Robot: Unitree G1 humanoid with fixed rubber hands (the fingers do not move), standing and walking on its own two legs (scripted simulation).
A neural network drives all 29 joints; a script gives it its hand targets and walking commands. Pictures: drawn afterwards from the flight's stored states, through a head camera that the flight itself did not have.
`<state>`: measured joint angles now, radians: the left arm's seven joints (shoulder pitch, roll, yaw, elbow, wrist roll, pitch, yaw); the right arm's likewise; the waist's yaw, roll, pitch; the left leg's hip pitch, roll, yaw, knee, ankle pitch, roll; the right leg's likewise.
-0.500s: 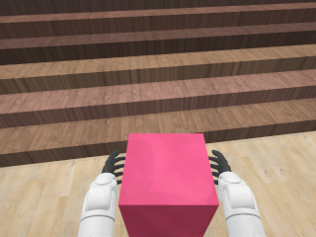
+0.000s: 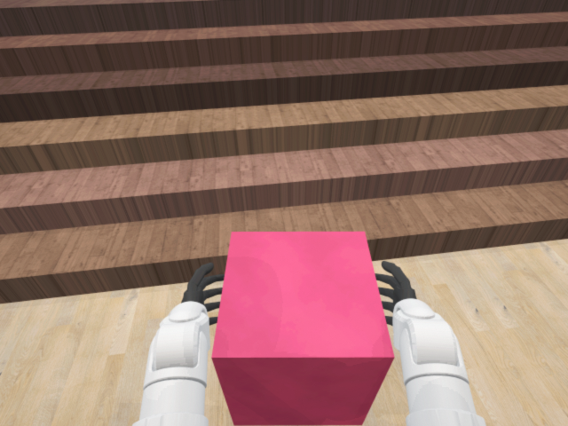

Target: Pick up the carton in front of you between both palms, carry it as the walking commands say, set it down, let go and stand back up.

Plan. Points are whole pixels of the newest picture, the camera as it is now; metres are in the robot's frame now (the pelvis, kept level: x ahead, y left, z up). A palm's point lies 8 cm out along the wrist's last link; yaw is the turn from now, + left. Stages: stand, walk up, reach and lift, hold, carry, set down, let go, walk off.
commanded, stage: hold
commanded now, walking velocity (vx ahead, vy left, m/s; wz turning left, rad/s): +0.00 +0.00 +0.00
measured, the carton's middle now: (298, 330) +0.30 +0.00 -0.02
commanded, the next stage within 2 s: carry in 0.06 s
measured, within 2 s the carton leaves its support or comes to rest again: neither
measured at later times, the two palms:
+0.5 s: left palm (197, 251) +0.39 +0.16 +0.07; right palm (382, 245) +0.39 -0.14 +0.07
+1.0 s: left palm (223, 153) +0.68 +0.16 +0.08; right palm (354, 146) +0.70 -0.14 +0.08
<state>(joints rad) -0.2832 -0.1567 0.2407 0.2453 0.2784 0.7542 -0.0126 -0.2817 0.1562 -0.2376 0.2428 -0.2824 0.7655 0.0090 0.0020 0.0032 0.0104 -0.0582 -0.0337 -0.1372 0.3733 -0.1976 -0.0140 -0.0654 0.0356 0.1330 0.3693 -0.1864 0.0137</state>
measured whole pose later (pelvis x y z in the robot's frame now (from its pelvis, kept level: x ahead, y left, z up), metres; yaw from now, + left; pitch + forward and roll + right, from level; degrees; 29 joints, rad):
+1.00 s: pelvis +0.41 -0.02 -0.02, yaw +5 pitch +3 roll -1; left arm -0.23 -0.15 0.12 -0.39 0.10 1.24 0.11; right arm -0.23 0.14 -0.16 -0.41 -0.09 1.26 -0.10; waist 0.01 0.02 -0.05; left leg -0.33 0.06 0.05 1.18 -0.40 0.02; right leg -0.41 0.00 -0.27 0.55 -0.21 -0.11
